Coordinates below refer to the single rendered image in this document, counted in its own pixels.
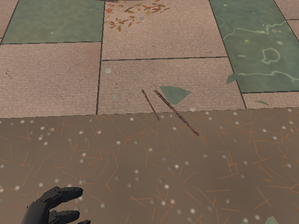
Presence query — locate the left robot hand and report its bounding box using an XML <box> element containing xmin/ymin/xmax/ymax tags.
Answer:
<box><xmin>21</xmin><ymin>186</ymin><xmax>91</xmax><ymax>224</ymax></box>

